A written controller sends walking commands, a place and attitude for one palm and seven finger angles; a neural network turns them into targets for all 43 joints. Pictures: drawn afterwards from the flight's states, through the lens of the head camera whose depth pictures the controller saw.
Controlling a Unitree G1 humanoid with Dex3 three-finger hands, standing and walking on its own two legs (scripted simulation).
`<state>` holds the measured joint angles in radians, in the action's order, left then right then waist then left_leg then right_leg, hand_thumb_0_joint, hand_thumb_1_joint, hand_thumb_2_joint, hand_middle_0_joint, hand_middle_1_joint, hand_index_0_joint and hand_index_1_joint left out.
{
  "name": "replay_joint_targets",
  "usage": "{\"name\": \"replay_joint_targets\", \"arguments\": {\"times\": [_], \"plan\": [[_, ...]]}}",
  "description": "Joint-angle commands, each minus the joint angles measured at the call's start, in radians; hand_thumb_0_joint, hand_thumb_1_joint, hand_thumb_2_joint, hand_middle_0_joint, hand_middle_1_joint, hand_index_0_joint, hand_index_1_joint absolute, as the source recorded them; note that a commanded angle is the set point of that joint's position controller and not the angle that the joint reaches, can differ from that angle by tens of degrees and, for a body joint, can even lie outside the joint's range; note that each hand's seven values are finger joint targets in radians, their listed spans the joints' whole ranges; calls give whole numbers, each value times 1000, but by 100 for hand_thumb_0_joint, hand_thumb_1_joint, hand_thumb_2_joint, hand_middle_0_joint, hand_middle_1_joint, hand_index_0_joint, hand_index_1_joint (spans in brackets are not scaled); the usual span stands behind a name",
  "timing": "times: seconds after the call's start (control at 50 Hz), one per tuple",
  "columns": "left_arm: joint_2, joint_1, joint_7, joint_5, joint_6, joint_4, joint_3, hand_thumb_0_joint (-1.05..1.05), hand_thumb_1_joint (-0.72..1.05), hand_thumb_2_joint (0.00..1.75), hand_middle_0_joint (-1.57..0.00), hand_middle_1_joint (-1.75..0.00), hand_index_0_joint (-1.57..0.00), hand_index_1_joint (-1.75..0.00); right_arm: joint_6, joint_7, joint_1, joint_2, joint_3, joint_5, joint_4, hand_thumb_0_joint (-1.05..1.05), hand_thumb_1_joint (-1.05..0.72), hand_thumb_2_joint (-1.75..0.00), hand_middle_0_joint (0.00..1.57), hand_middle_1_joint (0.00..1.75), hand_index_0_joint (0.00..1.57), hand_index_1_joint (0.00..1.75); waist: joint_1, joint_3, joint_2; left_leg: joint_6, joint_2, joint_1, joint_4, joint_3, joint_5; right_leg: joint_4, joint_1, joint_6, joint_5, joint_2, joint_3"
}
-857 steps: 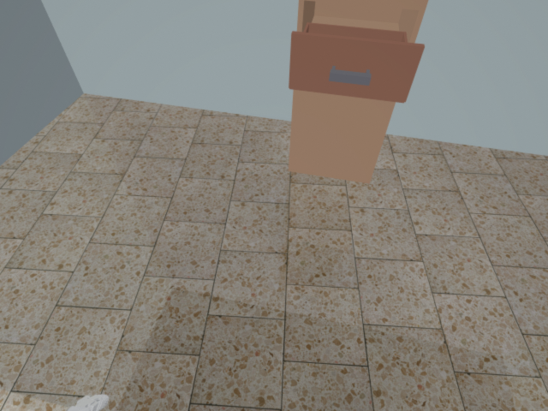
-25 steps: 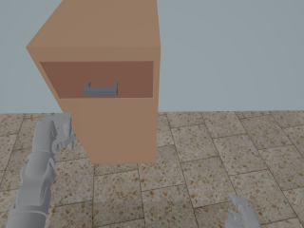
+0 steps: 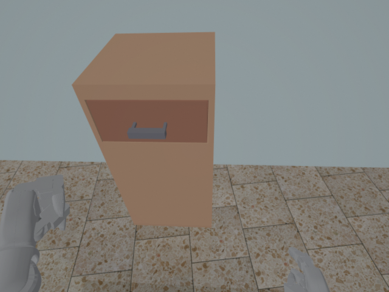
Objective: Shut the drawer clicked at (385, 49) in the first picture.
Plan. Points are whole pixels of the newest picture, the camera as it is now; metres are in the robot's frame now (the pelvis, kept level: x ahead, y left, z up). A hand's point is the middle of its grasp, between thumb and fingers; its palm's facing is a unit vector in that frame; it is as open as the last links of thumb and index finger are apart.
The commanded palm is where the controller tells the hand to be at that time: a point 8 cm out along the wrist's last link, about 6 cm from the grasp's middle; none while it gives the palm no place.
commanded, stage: draw the hand back to the body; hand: left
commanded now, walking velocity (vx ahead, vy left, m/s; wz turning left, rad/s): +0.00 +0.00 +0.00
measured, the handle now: (148, 129) +0.61 +0.24 -0.03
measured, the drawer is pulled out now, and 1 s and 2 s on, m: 0.00 0.00 0.00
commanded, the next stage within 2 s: step back with the hand held close in 0.26 s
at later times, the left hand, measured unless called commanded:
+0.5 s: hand (52, 213) +0.18 +0.24 +0.16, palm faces +0.41 -0.81 -0.42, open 3.3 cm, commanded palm +0.12 +0.28 +0.17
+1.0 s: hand (21, 248) +0.13 +0.26 +0.15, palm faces +0.36 -0.79 -0.50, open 3.2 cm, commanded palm +0.07 +0.30 +0.17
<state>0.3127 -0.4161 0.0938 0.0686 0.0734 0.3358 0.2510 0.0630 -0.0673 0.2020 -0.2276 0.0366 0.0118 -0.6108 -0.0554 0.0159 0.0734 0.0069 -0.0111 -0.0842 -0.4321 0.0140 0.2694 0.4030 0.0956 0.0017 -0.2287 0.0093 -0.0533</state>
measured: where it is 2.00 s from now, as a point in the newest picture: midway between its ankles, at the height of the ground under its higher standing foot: outside the picture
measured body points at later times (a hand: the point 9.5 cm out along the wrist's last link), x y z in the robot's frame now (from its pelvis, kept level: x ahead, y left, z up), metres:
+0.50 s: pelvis -0.01 +0.00 +0.00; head -0.02 -0.02 +0.45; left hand +0.15 +0.28 +0.19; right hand +0.18 -0.23 -0.08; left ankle -0.02 +0.11 -0.74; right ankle +0.00 -0.12 -0.74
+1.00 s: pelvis -0.06 +0.02 -0.01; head -0.04 +0.02 +0.44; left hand +0.10 +0.30 +0.18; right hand +0.13 -0.21 -0.09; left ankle -0.02 +0.11 -0.74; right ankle +0.00 -0.12 -0.74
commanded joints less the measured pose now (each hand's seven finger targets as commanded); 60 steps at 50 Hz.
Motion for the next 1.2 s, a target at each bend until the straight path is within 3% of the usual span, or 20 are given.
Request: {"name": "replay_joint_targets", "arguments": {"times": [0.0,0.06,0.14,0.24,0.32,0.36,0.38,0.4,0.42,0.48,0.54,0.6,0.72,0.84,0.92,1.0,1.06,1.12,1.16,1.18], "plan": [[182,11,19,6,79,302,135,0,90,90,-140,-160,-140,-160,90,-9,-142,-92,-42,-6,173,0,-90,-90,20,30,20,30,-4,-61,-26,20,2,-42,69,-4,-164,-67,-20,17,117,-5,20],[191,-50,20,6,92,365,153,0,90,90,-140,-160,-140,-160,111,-13,-143,-91,-47,-2,178,0,-90,-90,20,30,20,30,-6,-44,-29,20,-1,-43,64,-3,-139,-78,-3,15,85,-5,27],[153,-20,23,-2,89,276,124,0,90,90,-140,-160,-140,-160,120,-23,-130,-95,-53,-3,151,0,-90,-90,20,30,20,30,10,40,-64,26,1,-50,61,3,-74,-117,68,9,-6,-4,32],[173,14,30,-6,105,297,137,0,90,90,-140,-160,-140,-160,134,-32,-134,-93,-52,-6,151,0,-90,-90,20,30,20,30,0,2,-40,29,6,-34,59,-1,-52,-118,54,12,-47,3,41],[179,-11,36,-10,111,340,145,0,90,90,-140,-160,-140,-160,150,-30,-132,-88,-49,-10,151,0,-90,-90,20,30,20,30,-9,-54,-1,26,6,-22,58,-2,-126,-81,2,17,58,4,34],[170,-19,33,-8,105,327,142,0,90,90,-140,-160,-140,-160,152,-30,-134,-85,-48,-11,148,0,-90,-90,20,30,20,30,-9,-29,-9,22,3,-31,62,-4,-141,-78,1,16,81,0,31],[294,94,39,-10,153,408,282,0,90,90,-140,-160,-140,-160,121,-18,-112,-116,-55,-12,177,0,-90,-90,20,30,20,30,35,63,-50,39,-8,-131,30,-19,-85,-145,98,14,97,52,142],[223,-16,32,-16,153,287,240,0,90,90,-140,-160,-140,-160,100,-15,-105,-93,-59,-14,150,0,-90,-90,20,30,20,30,39,47,-119,37,-7,-112,5,-26,-86,-160,109,19,79,75,139],[179,-78,26,-20,154,265,201,0,90,90,-140,-160,-140,-160,79,-10,-99,-98,-64,-17,156,0,-90,-90,20,30,20,30,44,30,-126,35,-11,-105,-4,-21,-119,-153,111,20,106,80,129],[165,-145,24,-20,171,292,189,0,90,90,-140,-160,-140,-160,43,-5,-107,-107,-77,-19,172,0,-90,-90,20,30,20,30,47,-57,-53,33,-25,-106,24,-22,-223,-84,47,9,235,67,82],[190,-185,31,-16,175,326,209,0,90,90,-140,-160,-140,-160,20,-7,-120,-109,-86,-17,189,0,-90,-90,20,30,20,30,44,-123,-34,31,-34,-113,36,-29,-326,-33,3,-1,328,56,56],[209,-203,38,-15,178,371,225,0,90,90,-140,-160,-140,-160,1,-8,-115,-109,-94,-11,205,0,-90,-90,20,30,20,30,48,-170,-60,31,-43,-134,27,-37,-377,2,-29,-8,383,51,49],[230,-226,50,-19,183,440,239,0,90,90,-140,-160,-140,-160,-4,-18,-108,-114,-100,-8,224,0,-90,-90,20,30,20,30,47,-195,0,36,-61,-196,39,-59,-389,69,-45,-18,390,30,40],[226,-222,52,-33,191,436,256,0,90,90,-140,-160,-140,-160,17,-21,-109,-122,-101,-12,231,0,-90,-90,20,30,20,30,43,-135,44,71,-104,-440,119,-112,-95,175,-114,-23,252,2,51],[209,-204,54,-40,205,428,249,0,90,90,-140,-160,-140,-160,33,-18,-95,-120,-101,-6,231,0,-90,-90,20,30,20,30,58,-95,-16,81,-94,-555,101,-110,162,166,-104,-15,184,23,93],[213,-182,61,-41,219,443,242,0,90,90,-140,-160,-140,-160,46,-17,-79,-116,-100,-11,220,0,-90,-90,20,30,20,30,68,-81,-100,60,-40,-477,-3,-82,212,21,53,8,-1,72,160],[217,-170,71,-36,225,443,231,0,90,90,-140,-160,-140,-160,45,-20,-74,-110,-96,-15,204,0,-90,-90,20,30,20,30,75,-67,-117,37,-15,-349,-81,-64,180,-83,224,29,-179,109,178],[217,-158,85,-38,235,439,221,0,90,90,-140,-160,-140,-160,44,-25,-69,-116,-94,-16,193,0,-90,-90,20,30,20,30,81,-51,-74,32,-23,-298,-86,-75,199,-107,319,23,-295,99,138],[227,-162,89,-41,242,457,235,0,90,90,-140,-160,-140,-160,50,-33,-83,-120,-90,-15,198,0,-90,-90,20,30,20,30,79,-49,-5,51,-70,-380,48,-138,241,-20,232,0,-237,37,88],[228,-169,88,-46,247,466,244,0,90,90,-140,-160,-140,-160,54,-33,-92,-129,-92,-17,203,0,-90,-90,20,30,20,30,76,-56,66,73,-115,-488,146,-190,289,82,112,-13,-153,-8,67]]}}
